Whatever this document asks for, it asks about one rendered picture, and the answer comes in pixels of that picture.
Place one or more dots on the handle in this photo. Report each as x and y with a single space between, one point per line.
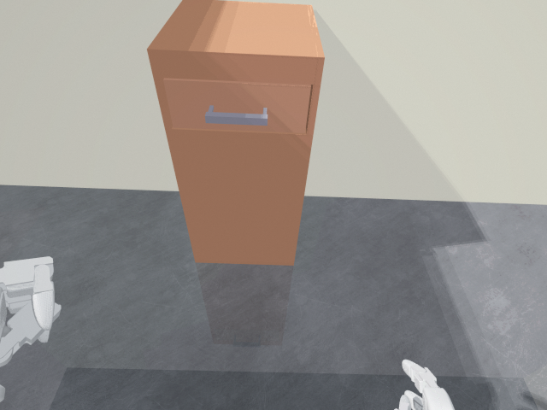
236 118

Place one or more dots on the left robot hand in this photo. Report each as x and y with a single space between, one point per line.
27 290

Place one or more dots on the drawer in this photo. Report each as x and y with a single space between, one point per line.
189 100

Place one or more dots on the right robot hand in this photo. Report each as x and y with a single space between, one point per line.
433 397

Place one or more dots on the cabinet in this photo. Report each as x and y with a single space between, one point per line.
241 191

